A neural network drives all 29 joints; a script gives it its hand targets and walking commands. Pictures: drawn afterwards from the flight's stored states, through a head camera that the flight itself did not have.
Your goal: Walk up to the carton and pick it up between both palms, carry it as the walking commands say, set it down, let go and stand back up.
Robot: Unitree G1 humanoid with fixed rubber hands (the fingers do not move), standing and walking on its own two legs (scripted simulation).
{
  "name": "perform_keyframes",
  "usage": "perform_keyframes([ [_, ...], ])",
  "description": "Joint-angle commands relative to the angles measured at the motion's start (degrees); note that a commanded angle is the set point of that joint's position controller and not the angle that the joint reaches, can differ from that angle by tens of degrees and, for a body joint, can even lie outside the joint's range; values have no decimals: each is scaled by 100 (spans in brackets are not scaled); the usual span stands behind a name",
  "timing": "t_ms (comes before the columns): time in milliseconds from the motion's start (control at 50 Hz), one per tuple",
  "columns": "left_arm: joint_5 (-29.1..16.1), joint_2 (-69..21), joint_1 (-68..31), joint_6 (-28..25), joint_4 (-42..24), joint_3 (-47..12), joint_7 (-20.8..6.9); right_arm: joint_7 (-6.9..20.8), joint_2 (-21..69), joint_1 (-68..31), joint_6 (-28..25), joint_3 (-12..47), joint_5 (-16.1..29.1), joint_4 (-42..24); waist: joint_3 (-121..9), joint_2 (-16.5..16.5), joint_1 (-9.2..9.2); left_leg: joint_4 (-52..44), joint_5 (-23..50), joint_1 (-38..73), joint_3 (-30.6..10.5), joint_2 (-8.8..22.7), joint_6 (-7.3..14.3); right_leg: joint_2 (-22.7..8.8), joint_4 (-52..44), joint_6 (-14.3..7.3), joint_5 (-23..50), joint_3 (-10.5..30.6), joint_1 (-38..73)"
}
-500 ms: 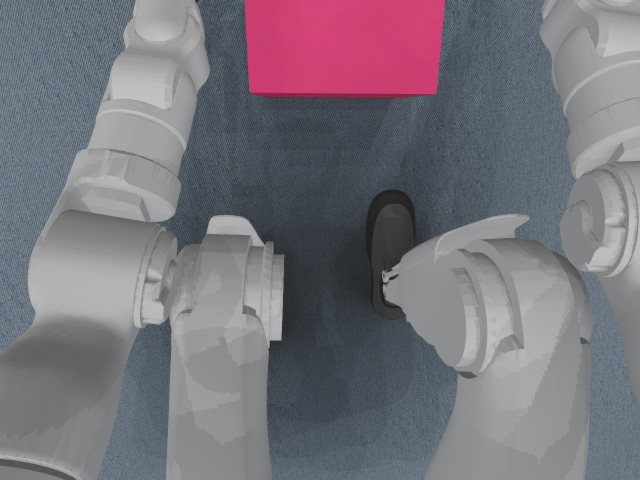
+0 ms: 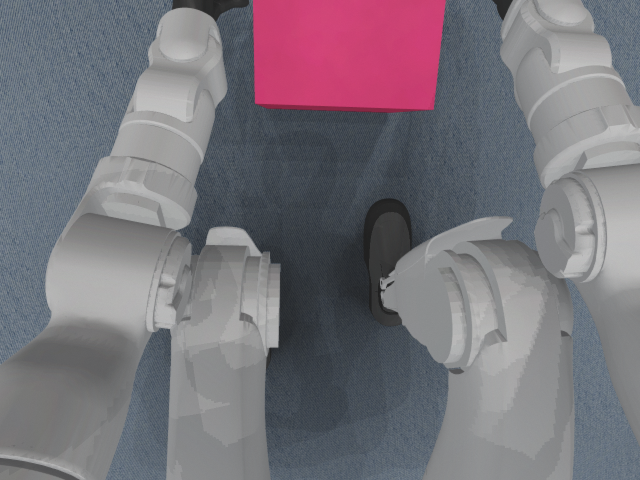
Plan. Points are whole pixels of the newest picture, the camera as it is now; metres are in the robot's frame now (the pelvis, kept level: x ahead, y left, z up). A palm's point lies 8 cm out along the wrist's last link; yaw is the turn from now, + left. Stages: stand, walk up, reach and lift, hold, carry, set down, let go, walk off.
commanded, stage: reach and lift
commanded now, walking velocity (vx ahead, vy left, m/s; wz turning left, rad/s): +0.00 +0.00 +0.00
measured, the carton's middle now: (339, 27) +0.51 -0.06 -0.26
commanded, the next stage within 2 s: none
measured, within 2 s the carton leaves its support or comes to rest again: leaves its support in 0.76 s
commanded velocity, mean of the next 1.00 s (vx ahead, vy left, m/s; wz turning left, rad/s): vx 0.00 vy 0.00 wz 0.00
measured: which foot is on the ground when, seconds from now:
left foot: down 0.00-1.00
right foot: down 0.00-1.00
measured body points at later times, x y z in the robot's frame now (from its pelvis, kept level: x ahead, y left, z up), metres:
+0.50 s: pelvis +0.01 +0.00 -0.01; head +0.37 -0.02 +0.25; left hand +0.54 +0.07 -0.20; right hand +0.54 -0.21 -0.19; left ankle +0.08 +0.11 -0.32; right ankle +0.15 -0.12 -0.32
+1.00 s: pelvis +0.00 +0.00 -0.01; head +0.35 -0.02 +0.27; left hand +0.53 +0.06 -0.18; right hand +0.54 -0.21 -0.15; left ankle +0.08 +0.11 -0.32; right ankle +0.15 -0.12 -0.32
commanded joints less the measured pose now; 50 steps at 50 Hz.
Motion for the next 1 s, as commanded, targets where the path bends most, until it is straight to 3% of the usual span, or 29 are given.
perform_keyframes([
  [0,283,-1516,-2382,-332,-1155,-228,-376,100,1347,-857,-167,-192,-183,-346,-6391,880,-426,-1672,2002,1522,-51,69,-118,387,-446,95,2094,440,4383],
  [60,450,-896,-2161,-230,-1096,173,-219,-130,415,-578,-192,-794,-701,-45,-6096,780,-549,-1740,1724,1370,1,77,-256,356,-624,102,1829,436,4327],
  [80,553,-1328,-2266,-229,-960,91,-252,-145,926,-903,-251,-615,-693,-49,-6311,761,-756,-1758,2093,1200,-131,54,-146,484,-567,157,2166,344,4366],
  [140,343,-3422,-2585,-287,-1167,-445,-650,250,2779,-1791,-219,199,-435,-702,-6547,731,-496,-1689,2355,1383,-67,-223,-88,581,-464,134,2298,346,4478],
  [240,443,-4420,-3389,-267,-1696,-642,-990,569,4427,-1669,8,190,-481,-754,-6454,850,-636,-1562,2545,992,88,-292,-64,698,-370,57,2903,304,4673],
  [260,517,-4721,-3130,-153,-1121,-610,-1115,643,4472,-1755,60,397,-547,-760,-6172,500,-677,-1512,2275,612,11,-285,-36,671,-346,71,2845,329,4816],
  [280,422,-4760,-3044,-177,-1120,-534,-1144,677,4516,-1810,17,228,-601,-827,-6076,815,-587,-1516,2334,808,27,-269,-36,643,-239,49,2632,220,4445],
  [300,480,-5002,-3173,-205,-1261,-510,-1199,735,4949,-1537,86,286,-614,-725,-6252,491,-723,-1501,2410,862,-42,-354,65,722,-290,100,2714,187,4469],
  [320,462,-5211,-3215,-144,-1214,-536,-1255,779,4874,-1825,69,171,-553,-904,-6201,959,-663,-1492,2324,1039,39,-378,27,727,-311,34,2420,207,4262],
  [360,509,-5339,-3269,-71,-1400,-508,-1313,788,4855,-1874,112,328,-524,-1046,-6344,832,-717,-1374,2536,1061,-46,-284,-11,757,-177,32,2722,159,4394],
  [380,615,-5210,-3159,-114,-1453,-491,-1306,873,5056,-1816,192,256,-459,-927,-5961,954,-428,-1520,2518,861,9,-370,22,750,-180,-8,2662,179,4135],
  [400,607,-5170,-2995,-74,-1119,-328,-1319,922,5224,-1867,219,347,-409,-854,-5922,471,-686,-1424,2494,780,-177,-264,87,685,-72,42,2664,34,4116],
  [440,481,-5222,-3489,-169,-1640,-433,-1333,963,5480,-1922,234,420,-384,-1067,-6280,389,-625,-1436,2328,811,-15,-347,148,747,-174,55,2634,115,4198],
  [460,565,-5374,-3074,-72,-1142,-419,-1334,972,5470,-1952,236,343,-376,-1007,-6189,605,-372,-1491,2644,1038,-129,-264,111,742,-92,28,2559,121,4081],
  [480,541,-5550,-3034,-57,-1040,-366,-1316,939,5217,-1857,205,256,-530,-974,-5998,602,-745,-1547,2692,1065,-201,-295,98,751,-106,94,2526,-18,4029],
  [500,599,-5512,-3238,-106,-1307,-397,-1320,965,5496,-1925,232,157,-417,-928,-5855,946,-535,-1587,2575,1160,-36,-320,105,785,-245,47,2492,72,3880],
  [520,695,-5561,-2951,-77,-1186,-342,-1338,983,5597,-1802,289,239,-441,-687,-5934,667,-443,-1525,2600,1013,-83,-284,86,812,-56,22,2531,41,3937],
  [540,545,-5638,-3045,-72,-1387,-378,-1376,978,5439,-1688,286,97,-476,-935,-5652,942,-578,-1559,2480,1139,-171,-263,77,738,-135,14,2346,70,3799],
  [660,422,-5619,-3368,-85,-1881,-545,-1423,997,5933,-1433,405,336,-435,-1019,-6738,347,-706,-1332,2985,1030,-47,-304,34,861,-29,63,3182,-67,4497],
  [680,303,-5792,-3340,-58,-2224,-724,-1393,1025,5772,-1772,273,322,-355,-1684,-7110,1135,-571,-1339,3410,1430,-27,-296,-41,801,-55,14,3314,47,4384],
  [700,412,-5775,-3008,-1,-1372,-571,-1405,1030,5972,-1964,369,445,-317,-1522,-6759,563,-599,-1443,2944,1152,-160,-321,139,853,-36,81,2969,-16,4329],
  [740,198,-6089,-3422,23,-1902,-995,-1384,995,5772,-1872,371,508,-263,-1660,-7234,1115,-726,-1367,3295,1540,14,-323,-30,819,-107,-2,3248,14,4823],
  [760,172,-5891,-3490,-73,-2156,-833,-1325,951,5746,-1999,384,459,-323,-1485,-7146,687,-672,-1453,3212,1253,-167,-347,18,730,5,10,3212,-25,4628],
  [800,314,-5868,-3305,-68,-1907,-1019,-1225,974,6106,-1626,431,509,-289,-1262,-7352,993,-530,-1546,3392,1568,-93,-240,-22,776,-73,28,3157,62,4696],
  [840,58,-5695,-4311,-118,-2750,-928,-1200,958,6271,-1788,546,427,-353,-1371,-7855,638,-849,-1412,3128,1680,-28,-292,5,793,-134,53,3171,-53,5068],
  [880,44,-5638,-4385,-111,-2891,-1024,-1187,964,6542,-1599,615,534,-379,-1635,-7922,341,-815,-1443,2732,1338,149,-333,42,825,-272,93,3038,16,5230],
  [900,45,-5561,-4461,-109,-2882,-1007,-1137,944,6537,-1683,624,497,-436,-1616,-8091,526,-592,-1576,2743,1593,50,-347,73,759,-218,74,3000,38,5329],
  [920,-171,-5917,-4345,-81,-3285,-1299,-1127,915,6220,-1845,600,719,-244,-2009,-8902,589,-893,-1398,3034,2082,59,-352,11,842,-161,13,3159,-27,5494],
  [980,-124,-6007,-4542,106,-2924,-1138,-1144,950,6458,-1957,823,596,-506,-1844,-8401,674,-647,-1586,2473,2149,258,-341,-14,749,-518,23,2373,15,5421],
])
